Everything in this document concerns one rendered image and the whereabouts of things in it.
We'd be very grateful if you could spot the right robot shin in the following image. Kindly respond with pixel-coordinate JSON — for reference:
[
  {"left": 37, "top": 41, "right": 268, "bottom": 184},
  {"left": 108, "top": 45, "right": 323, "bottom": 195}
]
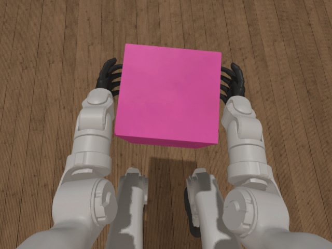
[{"left": 190, "top": 168, "right": 217, "bottom": 227}]

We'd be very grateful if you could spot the right robot forearm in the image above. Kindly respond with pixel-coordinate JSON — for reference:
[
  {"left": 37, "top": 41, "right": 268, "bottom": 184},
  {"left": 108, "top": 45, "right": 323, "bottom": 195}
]
[{"left": 221, "top": 95, "right": 284, "bottom": 201}]

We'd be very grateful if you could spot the left robot upper arm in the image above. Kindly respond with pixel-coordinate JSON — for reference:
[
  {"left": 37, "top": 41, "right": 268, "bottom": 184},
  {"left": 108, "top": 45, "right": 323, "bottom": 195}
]
[{"left": 16, "top": 178, "right": 118, "bottom": 249}]

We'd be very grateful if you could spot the carton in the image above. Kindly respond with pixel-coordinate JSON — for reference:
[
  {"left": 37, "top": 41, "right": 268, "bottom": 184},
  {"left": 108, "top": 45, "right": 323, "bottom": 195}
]
[{"left": 114, "top": 44, "right": 222, "bottom": 149}]

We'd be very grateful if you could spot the right robot upper arm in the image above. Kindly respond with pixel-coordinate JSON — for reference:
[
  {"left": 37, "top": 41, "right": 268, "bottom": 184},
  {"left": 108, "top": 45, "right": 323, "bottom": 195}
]
[{"left": 222, "top": 186, "right": 332, "bottom": 249}]

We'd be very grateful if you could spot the left robot hand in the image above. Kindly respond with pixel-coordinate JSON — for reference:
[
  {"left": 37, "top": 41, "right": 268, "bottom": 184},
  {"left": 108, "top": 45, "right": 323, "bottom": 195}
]
[{"left": 95, "top": 58, "right": 123, "bottom": 97}]

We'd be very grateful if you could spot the right robot hand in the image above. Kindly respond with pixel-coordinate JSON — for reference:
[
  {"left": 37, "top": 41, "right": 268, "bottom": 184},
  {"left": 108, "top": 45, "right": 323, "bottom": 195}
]
[{"left": 220, "top": 62, "right": 245, "bottom": 104}]

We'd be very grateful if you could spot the left robot forearm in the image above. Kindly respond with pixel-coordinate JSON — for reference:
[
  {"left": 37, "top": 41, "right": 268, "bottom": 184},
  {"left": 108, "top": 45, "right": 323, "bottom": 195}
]
[{"left": 52, "top": 88, "right": 115, "bottom": 221}]

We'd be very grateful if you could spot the robot right foot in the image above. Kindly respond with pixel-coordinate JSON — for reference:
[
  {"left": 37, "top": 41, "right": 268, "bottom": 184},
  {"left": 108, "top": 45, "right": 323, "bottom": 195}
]
[{"left": 184, "top": 187, "right": 201, "bottom": 238}]

